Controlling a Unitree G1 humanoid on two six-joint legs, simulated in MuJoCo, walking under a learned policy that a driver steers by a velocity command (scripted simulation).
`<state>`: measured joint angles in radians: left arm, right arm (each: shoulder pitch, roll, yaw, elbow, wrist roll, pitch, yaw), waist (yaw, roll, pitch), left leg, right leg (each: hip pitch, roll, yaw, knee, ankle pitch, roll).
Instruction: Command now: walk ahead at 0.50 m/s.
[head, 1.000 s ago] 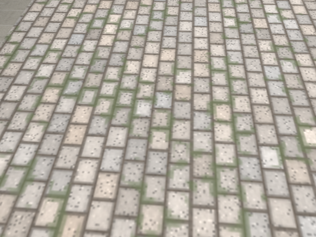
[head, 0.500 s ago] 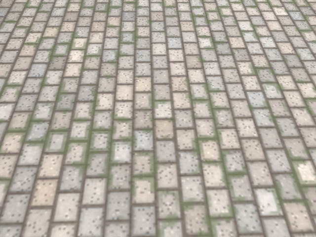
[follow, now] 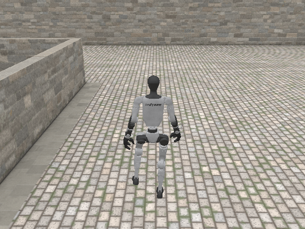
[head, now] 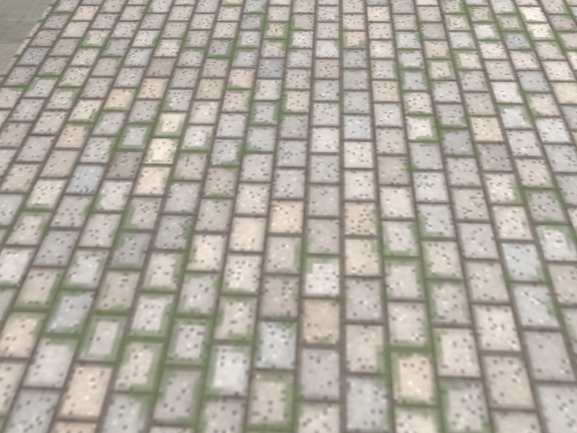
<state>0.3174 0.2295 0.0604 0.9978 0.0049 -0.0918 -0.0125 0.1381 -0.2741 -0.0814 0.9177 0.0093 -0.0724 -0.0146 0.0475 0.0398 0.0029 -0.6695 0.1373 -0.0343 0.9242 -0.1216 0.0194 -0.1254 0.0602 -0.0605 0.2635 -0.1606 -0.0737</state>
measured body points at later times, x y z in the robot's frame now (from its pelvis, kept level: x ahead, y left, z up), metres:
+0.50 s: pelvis +0.26 +0.07 -0.01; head +0.30 +0.08 +0.44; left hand +0.35 +0.34 -0.15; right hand +0.34 -0.19 -0.14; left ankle +0.30 +0.15 -0.75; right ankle +0.27 -0.08 -0.69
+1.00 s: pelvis +0.34 +0.04 -0.01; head +0.36 +0.04 +0.44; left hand +0.43 +0.29 -0.15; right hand +0.40 -0.22 -0.16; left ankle +0.31 +0.15 -0.75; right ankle +0.36 -0.08 -0.75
